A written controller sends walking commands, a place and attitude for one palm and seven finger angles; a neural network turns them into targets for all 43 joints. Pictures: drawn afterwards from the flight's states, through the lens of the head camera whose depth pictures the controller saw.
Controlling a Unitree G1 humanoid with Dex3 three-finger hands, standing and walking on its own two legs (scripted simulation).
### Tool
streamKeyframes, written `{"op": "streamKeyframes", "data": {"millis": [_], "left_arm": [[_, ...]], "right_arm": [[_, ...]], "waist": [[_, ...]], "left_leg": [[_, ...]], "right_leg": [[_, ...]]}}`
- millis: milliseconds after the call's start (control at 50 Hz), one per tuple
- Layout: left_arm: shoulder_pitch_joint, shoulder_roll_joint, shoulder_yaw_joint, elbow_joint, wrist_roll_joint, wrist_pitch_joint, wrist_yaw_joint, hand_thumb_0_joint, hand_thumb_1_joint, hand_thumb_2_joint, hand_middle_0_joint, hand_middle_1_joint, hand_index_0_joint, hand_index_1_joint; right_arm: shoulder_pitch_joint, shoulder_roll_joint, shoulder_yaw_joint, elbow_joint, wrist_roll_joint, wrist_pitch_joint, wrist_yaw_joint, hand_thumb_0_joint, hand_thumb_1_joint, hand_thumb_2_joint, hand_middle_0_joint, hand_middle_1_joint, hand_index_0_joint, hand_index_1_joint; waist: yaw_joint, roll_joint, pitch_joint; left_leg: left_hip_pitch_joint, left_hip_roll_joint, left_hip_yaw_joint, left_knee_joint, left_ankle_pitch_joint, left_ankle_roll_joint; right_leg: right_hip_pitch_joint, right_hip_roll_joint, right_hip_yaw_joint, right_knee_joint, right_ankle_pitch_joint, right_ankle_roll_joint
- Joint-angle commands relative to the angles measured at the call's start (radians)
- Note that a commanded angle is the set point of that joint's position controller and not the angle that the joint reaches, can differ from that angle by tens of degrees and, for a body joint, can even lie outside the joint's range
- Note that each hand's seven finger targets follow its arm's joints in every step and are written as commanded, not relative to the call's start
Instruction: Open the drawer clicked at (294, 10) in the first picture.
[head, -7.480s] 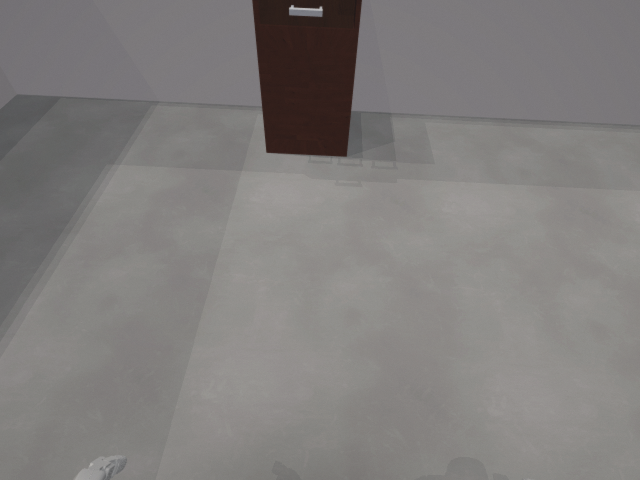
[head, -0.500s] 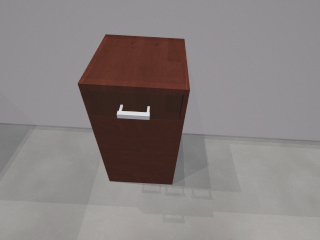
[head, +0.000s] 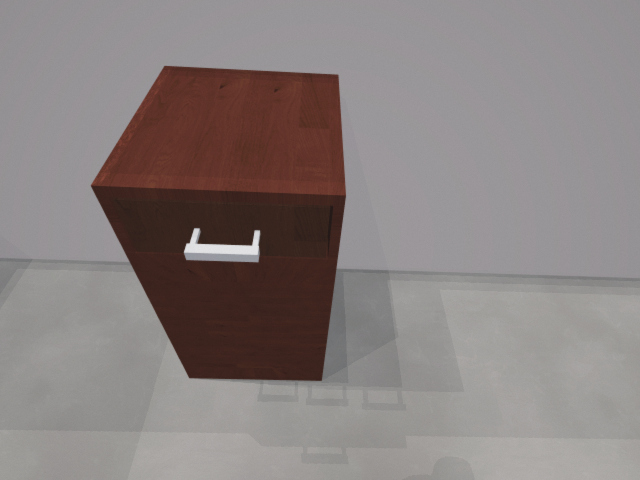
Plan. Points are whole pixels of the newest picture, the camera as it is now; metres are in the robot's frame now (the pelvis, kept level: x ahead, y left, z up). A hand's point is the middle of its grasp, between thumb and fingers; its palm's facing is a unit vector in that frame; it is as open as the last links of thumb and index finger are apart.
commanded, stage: come to a stop and stand still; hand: left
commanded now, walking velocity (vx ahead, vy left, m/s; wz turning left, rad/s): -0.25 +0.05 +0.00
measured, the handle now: (224, 243) +0.51 +0.20 -0.06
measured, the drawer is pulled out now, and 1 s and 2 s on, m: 0.00 0.00 0.00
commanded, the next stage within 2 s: look again from close up in 1.08 s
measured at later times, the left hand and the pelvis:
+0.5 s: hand out of the picture +0.04 +0.20 -0.18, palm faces +0.10 -0.98 -0.20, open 7.4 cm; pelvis +0.00 +0.01 +0.00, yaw +2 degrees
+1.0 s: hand out of the picture -0.06 +0.17 -0.17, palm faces +0.04 -0.99 -0.15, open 7.4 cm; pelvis -0.03 +0.02 +0.01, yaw +0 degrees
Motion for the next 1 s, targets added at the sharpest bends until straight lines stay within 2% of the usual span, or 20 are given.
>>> {"op": "streamKeyframes", "data": {"millis": [0,20,40,100,140,200,280,360,380,400,420,460,500,580,640,680,700,740,820,980], "left_arm": [[0.057,0.015,0.008,-0.06,-0.014,-0.032,0.009,0.0,0.9,0.9,-0.2,-0.3,-0.2,-0.3],[0.088,0.036,0.013,-0.054,-0.01,-0.035,0.014,0.0,0.9,0.9,-0.2,-0.3,-0.2,-0.3],[0.095,0.09,0.022,-0.057,-0.007,-0.042,0.023,0.0,0.9,0.9,-0.2,-0.3,-0.2,-0.3],[0.066,0.19,0.037,-0.066,-0.01,-0.048,0.037,0.0,0.9,0.9,-0.2,-0.3,-0.2,-0.3],[0.034,0.188,0.04,-0.072,-0.006,-0.045,0.048,0.0,0.9,0.9,-0.2,-0.3,-0.2,-0.3],[-0.041,0.206,0.057,-0.109,0.0,-0.033,0.058,0.0,0.9,0.9,-0.2,-0.3,-0.2,-0.3],[-0.123,0.223,0.064,-0.153,0.004,-0.022,0.053,0.0,0.9,0.9,-0.2,-0.3,-0.2,-0.3],[-0.174,0.214,0.063,-0.172,-0.005,-0.009,0.04,0.0,0.9,0.9,-0.2,-0.3,-0.2,-0.3],[-0.146,0.173,0.054,-0.181,-0.01,-0.002,0.033,0.0,0.9,0.9,-0.2,-0.3,-0.2,-0.3],[-0.122,0.122,0.043,-0.192,-0.012,0.005,0.03,0.0,0.9,0.9,-0.2,-0.3,-0.2,-0.3],[-0.147,0.116,0.037,-0.192,-0.008,0.01,0.033,0.0,0.9,0.9,-0.2,-0.3,-0.2,-0.3],[-0.14,0.124,0.036,-0.162,-0.003,0.015,0.028,0.0,0.9,0.9,-0.2,-0.3,-0.2,-0.3],[-0.095,0.12,0.028,-0.133,-0.001,0.006,0.019,0.0,0.9,0.9,-0.2,-0.3,-0.2,-0.3],[-0.102,0.102,0.007,-0.121,-0.005,-0.006,0.02,0.0,0.9,0.9,-0.2,-0.3,-0.2,-0.3],[-0.038,0.109,0.003,-0.087,-0.007,-0.02,0.027,0.0,0.9,0.9,-0.2,-0.3,-0.2,-0.3],[-0.032,0.141,-0.001,-0.07,-0.008,-0.033,0.033,0.0,0.9,0.9,-0.2,-0.3,-0.2,-0.3],[-0.04,0.146,-0.003,-0.07,-0.009,-0.034,0.035,0.0,0.9,0.9,-0.2,-0.3,-0.2,-0.3],[-0.048,0.128,-0.006,-0.056,-0.011,-0.041,0.033,0.0,0.9,0.9,-0.2,-0.3,-0.2,-0.3],[-0.03,0.115,-0.013,-0.038,-0.011,-0.037,0.033,0.0,0.9,0.9,-0.2,-0.3,-0.2,-0.3],[0.03,0.094,-0.017,-0.007,-0.013,-0.036,0.035,0.0,0.9,0.9,-0.2,-0.3,-0.2,-0.3]], "right_arm": [[0.035,-0.142,-0.022,0.002,0.006,0.02,-0.006,0.0,-0.9,-0.9,0.2,0.3,0.2,0.3],[0.04,-0.139,-0.028,-0.003,0.012,0.024,-0.003,0.0,-0.9,-0.9,0.2,0.3,0.2,0.3],[0.055,-0.117,-0.033,-0.009,0.017,0.027,0.001,0.0,-0.9,-0.9,0.2,0.3,0.2,0.3],[0.076,-0.044,-0.038,-0.017,0.021,0.066,0.011,0.0,-0.9,-0.9,0.2,0.3,0.2,0.3],[0.018,-0.052,-0.043,-0.038,0.022,0.078,0.01,0.0,-0.9,-0.9,0.2,0.3,0.2,0.3],[-0.038,-0.068,-0.053,-0.058,0.021,0.089,0.023,0.0,-0.9,-0.9,0.2,0.3,0.2,0.3],[-0.043,-0.064,-0.052,-0.08,0.015,0.098,0.038,0.0,-0.9,-0.9,0.2,0.3,0.2,0.3],[0.057,-0.086,-0.048,-0.067,0.012,0.078,0.039,0.0,-0.9,-0.9,0.2,0.3,0.2,0.3],[0.049,-0.143,-0.053,-0.078,0.006,0.068,0.038,0.0,-0.9,-0.9,0.2,0.3,0.2,0.3],[0.021,-0.21,-0.06,-0.109,0.0,0.064,0.038,0.0,-0.9,-0.9,0.2,0.3,0.2,0.3],[-0.028,-0.224,-0.06,-0.125,-0.005,0.068,0.035,0.0,-0.9,-0.9,0.2,0.3,0.2,0.3],[-0.111,-0.188,-0.041,-0.132,-0.005,0.064,0.023,0.0,-0.9,-0.9,0.2,0.3,0.2,0.3],[-0.134,-0.173,-0.032,-0.135,0.0,0.06,0.024,0.0,-0.9,-0.9,0.2,0.3,0.2,0.3],[-0.069,-0.179,-0.035,-0.099,0.004,0.056,0.023,0.0,-0.9,-0.9,0.2,0.3,0.2,0.3],[-0.047,-0.164,-0.03,-0.078,0.014,0.05,0.023,0.0,-0.9,-0.9,0.2,0.3,0.2,0.3],[-0.043,-0.125,-0.022,-0.071,0.022,0.046,0.03,0.0,-0.9,-0.9,0.2,0.3,0.2,0.3],[-0.037,-0.122,-0.02,-0.064,0.021,0.047,0.035,0.0,-0.9,-0.9,0.2,0.3,0.2,0.3],[-0.034,-0.129,-0.02,-0.045,0.014,0.053,0.032,0.0,-0.9,-0.9,0.2,0.3,0.2,0.3],[-0.015,-0.125,-0.01,-0.008,0.015,0.055,0.034,0.0,-0.9,-0.9,0.2,0.3,0.2,0.3],[0.043,-0.109,-0.004,0.029,0.012,0.058,0.03,0.0,-0.9,-0.9,0.2,0.3,0.2,0.3]], "waist": [[0.036,0.13,0.05],[0.047,0.098,0.027],[0.043,0.014,0.003],[0.026,-0.131,-0.024],[0.049,-0.179,-0.024],[0.049,-0.08,-0.025],[0.032,-0.138,-0.039],[-0.022,-0.109,-0.048],[-0.009,0.063,-0.047],[0.006,0.269,-0.018],[-0.001,0.259,0.03],[0.028,0.223,0.066],[0.039,0.175,0.041],[0.009,0.123,-0.005],[0.027,0.069,-0.033],[0.006,0.007,0.004],[0.001,0.047,0.014],[-0.004,-0.083,0.014],[-0.002,0.005,0.073],[0.007,0.045,0.104]], "left_leg": [[0.019,0.19,-0.117,-0.117,0.71,0.104],[0.001,0.155,-0.101,-0.066,0.623,0.069],[-0.05,0.104,-0.085,-0.025,0.441,0.027],[-0.141,-0.024,-0.024,0.21,-0.139,-0.032],[-0.226,-0.027,-0.106,0.424,-0.261,-0.027],[-0.274,-0.035,-0.142,0.475,-0.233,-0.036],[-0.187,-0.041,-0.127,0.309,-0.136,-0.04],[0.042,-0.034,-0.083,-0.094,0.161,-0.03],[0.09,0.069,-0.199,-0.148,0.304,0.005],[0.014,0.241,-0.371,-0.234,0.422,0.081],[-0.112,0.283,-0.418,-0.298,0.351,0.157],[-0.158,0.225,-0.359,-0.323,0.248,0.169],[-0.084,0.182,-0.28,-0.303,0.281,0.157],[0.052,0.179,-0.27,-0.279,0.323,0.156],[0.059,0.134,-0.238,-0.205,0.352,0.101],[-0.001,0.058,-0.192,-0.19,0.228,0.033],[0.006,0.049,-0.193,-0.206,0.232,0.025],[0.046,0.05,-0.171,-0.184,0.232,0.021],[0.021,0.053,-0.183,-0.243,0.105,0.02],[-0.044,0.056,-0.205,-0.282,-0.003,0.018]], "right_leg": [[0.063,-0.047,-0.009,-0.298,0.235,0.027],[0.14,-0.042,-0.016,-0.404,0.397,0.028],[0.215,-0.093,0.055,-0.405,0.637,0.016],[0.267,-0.319,0.211,-0.409,1.277,-0.104],[0.294,-0.365,0.236,-0.41,1.402,-0.171],[0.305,-0.367,0.206,-0.432,1.21,-0.2],[0.22,-0.313,0.154,-0.467,0.912,-0.177],[0.093,-0.221,0.107,-0.384,0.56,-0.084],[0.013,-0.137,0.064,-0.305,0.362,-0.031],[-0.028,-0.049,-0.006,-0.203,0.061,0.023],[-0.007,-0.022,0.029,-0.052,-0.074,0.025],[-0.004,-0.038,0.098,0.077,-0.017,0.014],[-0.01,-0.042,0.075,0.036,0.031,0.022],[0.039,-0.043,0.037,-0.214,0.039,0.035],[0.164,-0.049,0.046,-0.495,0.238,0.031],[0.18,-0.125,0.139,-0.535,0.37,-0.007],[0.162,-0.135,0.138,-0.522,0.379,-0.015],[0.123,-0.119,0.137,-0.528,0.362,-0.011],[0.082,-0.102,0.13,-0.563,0.213,-0.003],[0.09,-0.087,0.117,-0.559,0.172,-0.005]]}}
